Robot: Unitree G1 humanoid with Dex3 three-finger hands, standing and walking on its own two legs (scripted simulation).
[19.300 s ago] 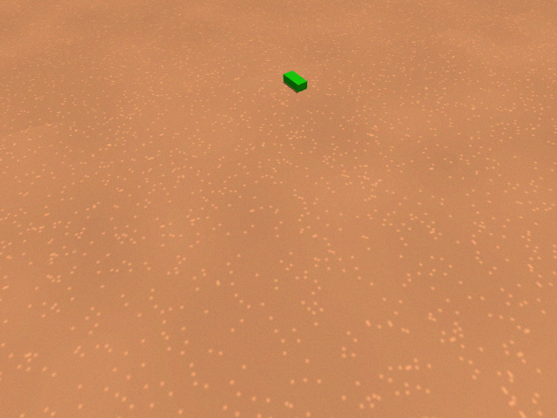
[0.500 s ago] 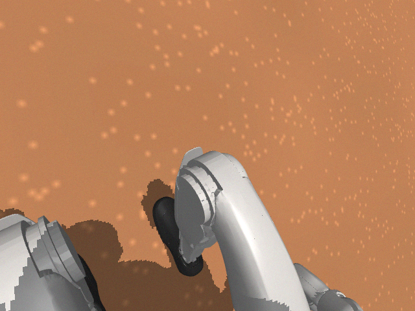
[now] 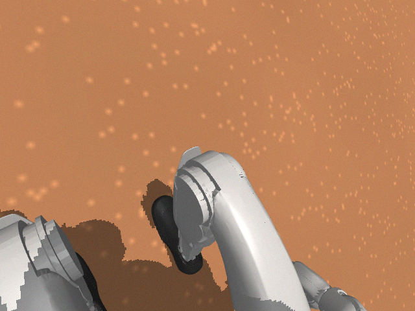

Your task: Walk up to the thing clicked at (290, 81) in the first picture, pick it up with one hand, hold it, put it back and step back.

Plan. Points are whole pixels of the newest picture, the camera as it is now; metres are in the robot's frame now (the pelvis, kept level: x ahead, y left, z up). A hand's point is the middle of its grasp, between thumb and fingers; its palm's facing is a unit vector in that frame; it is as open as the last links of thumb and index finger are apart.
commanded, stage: close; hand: left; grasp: from above
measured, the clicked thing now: out of the picture +0.48 +0.33 -0.28
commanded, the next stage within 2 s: settle in 1.04 s
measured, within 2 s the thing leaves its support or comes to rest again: leaves its support in 1.42 s
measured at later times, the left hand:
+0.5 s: hand out of the picture +0.46 +0.31 -0.26, palm faces -0.44 -0.13 -0.89, open 10.4 cm
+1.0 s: hand out of the picture +0.46 +0.32 -0.25, palm faces -0.45 -0.14 -0.88, open 10.1 cm
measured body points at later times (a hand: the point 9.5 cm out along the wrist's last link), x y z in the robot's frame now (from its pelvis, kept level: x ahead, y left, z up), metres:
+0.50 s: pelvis +0.00 +0.00 +0.00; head +0.28 +0.14 +0.32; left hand +0.48 +0.31 -0.21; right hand +0.06 -0.24 -0.05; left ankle +0.06 +0.12 -0.27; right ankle +0.12 -0.11 -0.27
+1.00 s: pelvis +0.00 +0.00 +0.00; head +0.28 +0.14 +0.32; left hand +0.48 +0.32 -0.20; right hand +0.06 -0.24 -0.05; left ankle +0.06 +0.12 -0.27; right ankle +0.12 -0.11 -0.27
